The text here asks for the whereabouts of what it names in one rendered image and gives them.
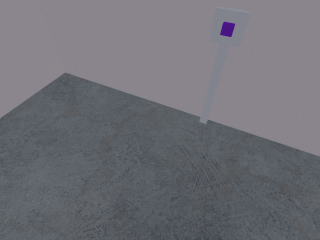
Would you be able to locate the button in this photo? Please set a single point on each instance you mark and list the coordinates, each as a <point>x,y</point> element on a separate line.
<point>227,29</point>

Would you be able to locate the panel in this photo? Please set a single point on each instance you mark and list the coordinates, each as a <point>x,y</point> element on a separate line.
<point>223,14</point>

